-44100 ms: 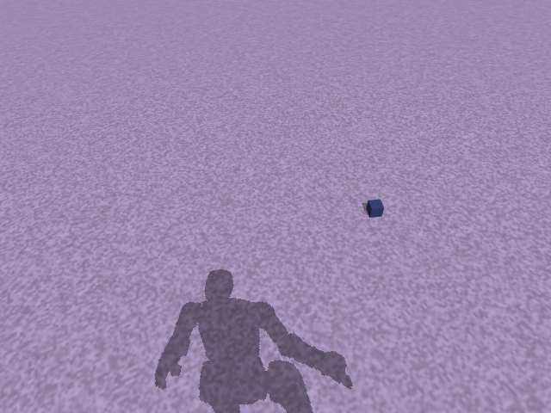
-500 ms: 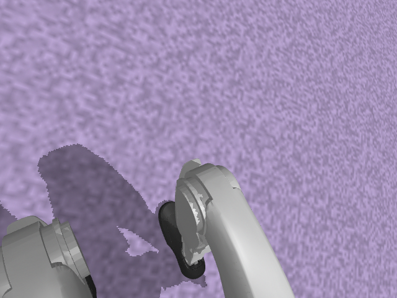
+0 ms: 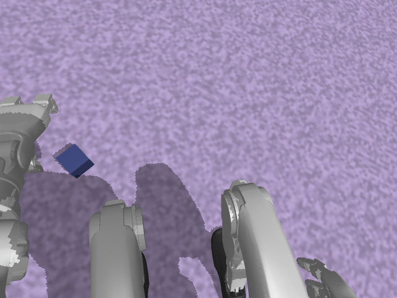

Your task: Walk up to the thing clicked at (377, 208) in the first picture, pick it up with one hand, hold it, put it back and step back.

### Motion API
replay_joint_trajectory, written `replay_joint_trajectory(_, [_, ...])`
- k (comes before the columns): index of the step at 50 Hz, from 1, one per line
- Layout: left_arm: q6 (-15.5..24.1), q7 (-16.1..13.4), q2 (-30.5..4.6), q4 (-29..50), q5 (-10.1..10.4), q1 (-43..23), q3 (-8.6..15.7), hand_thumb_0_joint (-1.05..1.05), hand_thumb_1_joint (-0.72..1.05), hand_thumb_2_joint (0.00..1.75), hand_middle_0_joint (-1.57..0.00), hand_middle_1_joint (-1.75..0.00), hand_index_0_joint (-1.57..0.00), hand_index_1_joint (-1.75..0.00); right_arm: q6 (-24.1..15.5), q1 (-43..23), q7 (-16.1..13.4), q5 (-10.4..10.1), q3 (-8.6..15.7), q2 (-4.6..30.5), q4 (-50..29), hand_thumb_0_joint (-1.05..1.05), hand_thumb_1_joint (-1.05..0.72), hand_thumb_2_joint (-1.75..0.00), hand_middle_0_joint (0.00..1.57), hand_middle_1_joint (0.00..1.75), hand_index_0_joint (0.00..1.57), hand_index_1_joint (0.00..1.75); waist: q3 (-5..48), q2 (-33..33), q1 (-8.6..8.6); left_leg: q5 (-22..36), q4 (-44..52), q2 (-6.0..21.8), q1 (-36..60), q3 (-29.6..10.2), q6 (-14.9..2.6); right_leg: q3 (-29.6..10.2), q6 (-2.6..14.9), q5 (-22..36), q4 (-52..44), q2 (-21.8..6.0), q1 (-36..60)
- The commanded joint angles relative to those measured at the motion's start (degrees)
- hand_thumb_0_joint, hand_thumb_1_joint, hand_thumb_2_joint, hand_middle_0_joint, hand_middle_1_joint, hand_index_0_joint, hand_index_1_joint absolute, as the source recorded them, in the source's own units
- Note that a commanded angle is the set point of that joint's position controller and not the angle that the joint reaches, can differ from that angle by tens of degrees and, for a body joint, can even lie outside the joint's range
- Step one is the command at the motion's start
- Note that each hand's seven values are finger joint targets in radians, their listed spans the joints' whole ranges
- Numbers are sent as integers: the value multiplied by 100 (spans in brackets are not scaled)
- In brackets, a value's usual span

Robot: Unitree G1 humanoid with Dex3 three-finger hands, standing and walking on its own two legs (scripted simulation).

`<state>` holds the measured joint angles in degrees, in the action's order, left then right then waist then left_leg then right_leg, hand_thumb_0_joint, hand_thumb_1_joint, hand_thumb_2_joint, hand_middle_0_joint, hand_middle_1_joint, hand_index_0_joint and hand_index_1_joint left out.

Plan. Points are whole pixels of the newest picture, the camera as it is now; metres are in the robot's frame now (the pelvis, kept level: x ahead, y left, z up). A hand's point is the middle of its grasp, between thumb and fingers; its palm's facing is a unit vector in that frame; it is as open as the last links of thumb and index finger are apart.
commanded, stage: withdraw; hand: left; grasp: from above
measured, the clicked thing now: (76, 161) +0.48 +0.28 -0.33
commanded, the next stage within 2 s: home in 0.16 s
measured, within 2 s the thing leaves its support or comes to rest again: neither
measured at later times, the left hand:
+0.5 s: hand (61, 137) +0.49 +0.26 -0.17, palm faces -0.37 -0.10 -0.93, open 13.2 cm
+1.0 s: hand (13, 201) +0.32 +0.24 +0.05, palm faces -0.20 -0.77 -0.60, open 7.6 cm
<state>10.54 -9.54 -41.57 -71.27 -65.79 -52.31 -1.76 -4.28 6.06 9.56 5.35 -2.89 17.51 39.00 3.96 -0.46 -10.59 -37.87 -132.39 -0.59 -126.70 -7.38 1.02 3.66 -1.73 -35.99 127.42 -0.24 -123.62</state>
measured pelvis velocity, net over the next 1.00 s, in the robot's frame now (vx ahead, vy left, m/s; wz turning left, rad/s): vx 0.02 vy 0.00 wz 0.07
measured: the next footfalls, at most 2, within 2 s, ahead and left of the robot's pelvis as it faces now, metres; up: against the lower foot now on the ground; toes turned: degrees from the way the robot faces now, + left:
none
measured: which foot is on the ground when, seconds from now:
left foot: down 0.00-1.00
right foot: down 0.00-1.00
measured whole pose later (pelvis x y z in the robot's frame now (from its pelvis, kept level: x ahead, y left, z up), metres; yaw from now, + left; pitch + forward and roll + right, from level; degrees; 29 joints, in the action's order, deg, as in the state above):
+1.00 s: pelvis +0.02 +0.00 +0.16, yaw +4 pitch +30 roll -4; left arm -6.9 -3.1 -22.1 -24.6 -21.8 -10.2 0.3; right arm -2.9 3.5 0.0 -1.6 1.5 15.4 32.8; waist 11.8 -1.4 -3.0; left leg -36.5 -103.4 0.1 -97.5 -4.8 0.9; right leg 2.7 -1.0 -35.3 100.3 -1.0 -95.4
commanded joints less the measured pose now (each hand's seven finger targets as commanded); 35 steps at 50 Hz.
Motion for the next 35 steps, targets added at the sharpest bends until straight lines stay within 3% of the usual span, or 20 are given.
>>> replay_joint_trajectory(1, [183, -388, -1050, 441, -39, -2215, 148, 0, -47, 99, -11, -97, -10, -98, 131, 1359, -259, 46, 326, 1260, -17, 0, -89, -90, 20, 30, 20, 30, 3092, -1014, -550, 427, 1325, -52, 2130, 492, -275, 378, 364, 549, -1455, 211, 1643])
replay_joint_trajectory(4, [225, -652, -1003, -35, -180, -2535, 48, 0, -49, 101, -9, -100, -9, -100, 135, 1455, -327, 101, 231, 1287, 27, 0, -89, -90, 20, 30, 20, 30, 3052, -1047, -677, 359, 1219, -44, 2066, 476, -276, 411, 365, 487, -1395, 222, 1484])
replay_joint_trajectory(7, [233, -890, -1110, -447, -327, -2583, 53, 0, -48, 101, -10, -102, -10, -101, 105, 1475, -348, 155, 142, 1337, 34, 0, -89, -89, 20, 30, 20, 30, 3062, -1269, -642, 353, 1195, -44, 2170, 458, -234, 469, 386, 439, -1261, 230, 1362])
replay_joint_trajectory(8, [241, -976, -1273, -427, -386, -2572, 161, 0, -47, 102, -10, -102, -10, -102, 88, 1454, -357, 169, 138, 1348, 28, 0, -89, -89, 20, 30, 20, 30, 3229, -1442, -546, 347, 1211, -50, 2282, 441, -214, 490, 405, 414, -1176, 227, 1293])
replay_joint_trajectory(10, [239, -1133, -1499, -643, -484, -2485, 315, 0, -48, 100, -11, -100, -11, -100, 84, 1445, -355, 213, 97, 1351, 8, 0, -89, -90, 20, 30, 20, 30, 3325, -1655, -512, 475, 1193, -45, 2339, 469, -183, 507, 411, 530, -1050, 234, 1391])
replay_joint_trajectory(13, [203, -1429, -1800, -434, -595, -2444, 735, 0, -47, 102, -12, -102, -12, -101, 41, 1491, -358, 249, 132, 1428, -13, 0, -89, -90, 20, 30, 20, 30, 3681, -1976, -377, 626, 1212, -48, 2612, 436, -160, 605, 409, 696, -849, 193, 1233])
replay_joint_trajectory(14, [175, -1496, -1833, -361, -640, -2342, 790, 0, -46, 94, -20, -94, -20, -93, 22, 1513, -349, 260, 148, 1453, -7, 0, -88, -89, 20, 30, 20, 30, 3719, -2140, -391, 700, 1245, -41, 2727, 401, -137, 635, 410, 774, -761, 169, 1157])
replay_joint_trajectory(16, [107, -1588, -2014, 309, -568, -2267, 1022, 0, -44, 89, -25, -78, -22, -77, 28, 1510, -336, 240, 261, 1478, -94, 0, -88, -89, 20, 30, 20, 30, 4445, -2412, -279, 949, 1252, -36, 3065, 474, -135, 589, 427, 1000, -748, 161, 1427])
replay_joint_trajectory(17, [32, -1609, -2058, 533, -483, -2108, 1086, 0, -38, 89, -25, -70, -22, -73, 37, 1538, -316, 214, 312, 1443, -119, 0, -88, -89, 20, 30, 20, 30, 4727, -2516, -191, 1033, 1306, -36, 3196, 523, -139, 539, 446, 1082, -779, 159, 1634])
replay_joint_trajectory(20, [-212, -1549, -1906, 1018, -118, -1823, 1116, 0, -23, 85, -23, -62, -21, -64, 61, 1636, -279, 143, 469, 1391, -72, 0, -89, -89, 20, 30, 20, 30, 4988, -2293, -133, 1149, 1324, -7, 3084, 652, -216, 410, 405, 1276, -1017, 169, 2013])
replay_joint_trajectory(21, [-274, -1471, -1791, 1138, 21, -1753, 1087, 0, -20, 85, -23, -61, -21, -63, 55, 1734, -267, 117, 535, 1380, -52, 0, -89, -90, 20, 30, 20, 30, 4996, -2238, -142, 1158, 1350, -11, 3057, 668, -232, 382, 407, 1288, -1075, 157, 2068])
replay_joint_trajectory(24, [-476, -1164, -1349, 1582, 539, -1226, 958, 0, -4, 90, -23, -59, -21, -61, 96, 1822, -274, -12, 706, 1235, 1, 0, -89, -90, 20, 30, 20, 30, 5214, -2005, 52, 1021, 1602, -9, 3103, 722, -282, 282, 385, 1166, -1432, 183, 2419])
replay_joint_trajectory(25, [-555, -1021, -1092, 1605, 700, -964, 860, 0, 1, 90, -23, -58, -21, -60, 112, 1870, -268, -55, 734, 1200, 5, 0, -89, -90, 20, 30, 20, 30, 5089, -1859, 56, 1013, 1713, -22, 3044, 721, -292, 277, 380, 1164, -1547, 184, 2568])
replay_joint_trajectory(27, [-709, -744, -958, 2059, 1144, -637, 893, 0, 16, 87, -22, -51, -21, -52, 167, 1846, -299, -174, 783, 1180, -58, 0, -89, -90, 20, 30, 20, 30, 5127, -1590, 188, 997, 1934, -31, 3108, 668, -322, 258, 366, 1169, -1752, 177, 2776])
replay_joint_trajectory(28, [-822, -581, -735, 2001, 1318, -148, 802, 0, 24, 91, -23, -50, -21, -52, 196, 1807, -317, -231, 802, 1166, -116, 0, -89, -90, 20, 30, 20, 30, 4959, -1387, 219, 967, 2082, -28, 3202, 618, -324, 254, 359, 1150, -1869, 182, 2840])
replay_joint_trajectory(29, [-872, -426, -448, 2491, 1566, -76, 651, 0, 32, 92, -23, -50, -21, -51, 221, 1744, -353, -294, 820, 1113, -188, 0, -89, -90, 20, 30, 20, 30, 4882, -1311, 186, 946, 2229, -20, 3206, 584, -333, 247, 349, 1160, -2002, 178, 2947])
replay_joint_trajectory(31, [-1031, -125, -204, 2623, 2020, 614, 670, 0, 48, 93, -22, -44, -21, -44, 271, 1570, -418, -396, 830, 1083, -294, 0, -90, -90, 20, 30, 20, 30, 4345, -888, 249, 776, 2501, -7, 3131, 480, -352, 216, 328, 1049, -2259, 172, 2954])
replay_joint_trajectory(32, [-1027, 0, -216, 3212, 2253, 575, 675, 0, 56, 91, -21, -40, -21, -40, 278, 1452, -459, -422, 849, 1026, -382, 0, -90, -90, 20, 30, 20, 30, 4434, -862, 312, 748, 2578, 6, 3159, 507, -363, 176, 323, 1042, -2385, 197, 3180])
replay_joint_trajectory(33, [-1084, 142, -81, 3217, 2434, 895, 671, 0, 64, 93, -22, -39, -21, -39, 288, 1366, -494, -452, 847, 1021, -448, 0, -90, -90, 20, 30, 20, 30, 4210, -696, 309, 654, 2737, 6, 3221, 419, -352, 170, 330, 951, -2477, 170, 3155])
replay_joint_trajectory(35, [-1128, 379, 324, 3644, 2821, 1364, 462, 0, 80, 97, -22, -36, -21, -37, 281, 1152, -547, -491, 825, 918, -592, 0, -90, -90, 20, 30, 20, 30, 3963, -585, 353, 682, 2986, 65, 3482, 371, -326, 145, 326, 965, -2658, 167, 3237])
